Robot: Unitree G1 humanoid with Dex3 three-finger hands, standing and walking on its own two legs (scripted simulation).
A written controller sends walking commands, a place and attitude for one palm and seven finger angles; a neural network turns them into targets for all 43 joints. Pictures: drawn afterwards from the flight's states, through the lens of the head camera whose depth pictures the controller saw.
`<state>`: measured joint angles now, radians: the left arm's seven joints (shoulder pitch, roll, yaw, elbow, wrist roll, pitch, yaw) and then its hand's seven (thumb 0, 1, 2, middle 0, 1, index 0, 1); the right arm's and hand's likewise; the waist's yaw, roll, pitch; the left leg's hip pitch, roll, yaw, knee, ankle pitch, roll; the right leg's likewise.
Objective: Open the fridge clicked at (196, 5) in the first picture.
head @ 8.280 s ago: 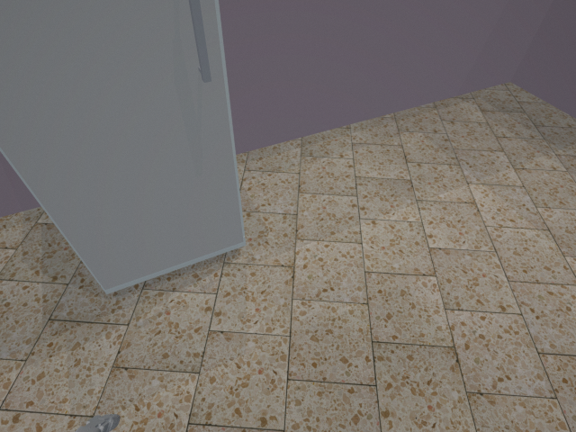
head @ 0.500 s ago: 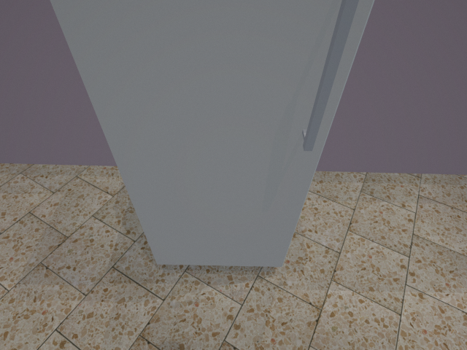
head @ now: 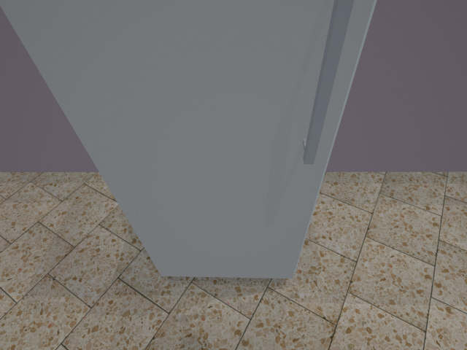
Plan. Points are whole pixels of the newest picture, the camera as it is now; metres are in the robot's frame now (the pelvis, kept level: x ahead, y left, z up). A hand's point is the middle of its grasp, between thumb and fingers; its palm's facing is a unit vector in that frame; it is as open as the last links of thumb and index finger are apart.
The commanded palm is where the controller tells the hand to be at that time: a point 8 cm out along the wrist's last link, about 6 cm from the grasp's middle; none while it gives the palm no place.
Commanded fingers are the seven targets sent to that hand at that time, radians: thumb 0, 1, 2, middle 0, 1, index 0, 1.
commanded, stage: come to a stop and stand still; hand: right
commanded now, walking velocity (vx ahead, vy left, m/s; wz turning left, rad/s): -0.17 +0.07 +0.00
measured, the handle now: (321, 83) +0.47 -0.12 +0.23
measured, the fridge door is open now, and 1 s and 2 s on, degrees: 0 0 0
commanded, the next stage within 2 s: look again from close up in 1.40 s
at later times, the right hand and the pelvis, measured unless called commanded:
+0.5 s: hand out of the picture +0.08 -0.19 -0.17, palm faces +0.07 +0.97 -0.23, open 7.4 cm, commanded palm none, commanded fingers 0.00 -0.90 -0.90 0.20 0.30 0.20 0.30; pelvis +0.02 +0.00 +0.00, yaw -2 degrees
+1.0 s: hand out of the picture -0.01 -0.15 -0.15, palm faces +0.04 +0.97 -0.24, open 7.4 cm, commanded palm none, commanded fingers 0.00 -0.90 -0.90 0.20 0.30 0.20 0.30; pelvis -0.01 +0.02 +0.01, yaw -1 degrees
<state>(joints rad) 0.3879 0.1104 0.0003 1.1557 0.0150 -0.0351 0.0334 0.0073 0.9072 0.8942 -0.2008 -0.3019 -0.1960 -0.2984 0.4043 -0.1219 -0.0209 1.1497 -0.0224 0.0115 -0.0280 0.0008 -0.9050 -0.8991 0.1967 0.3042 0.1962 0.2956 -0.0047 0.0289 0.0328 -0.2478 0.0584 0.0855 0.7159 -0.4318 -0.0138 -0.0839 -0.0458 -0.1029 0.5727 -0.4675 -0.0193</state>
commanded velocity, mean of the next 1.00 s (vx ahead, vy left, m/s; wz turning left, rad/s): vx -0.04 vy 0.01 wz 0.00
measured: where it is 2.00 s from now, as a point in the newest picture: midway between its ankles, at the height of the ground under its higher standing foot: outside the picture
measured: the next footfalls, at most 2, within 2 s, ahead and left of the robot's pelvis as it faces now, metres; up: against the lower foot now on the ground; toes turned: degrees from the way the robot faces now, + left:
left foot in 0.12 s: +0.08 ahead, +0.12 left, +0.00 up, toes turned +4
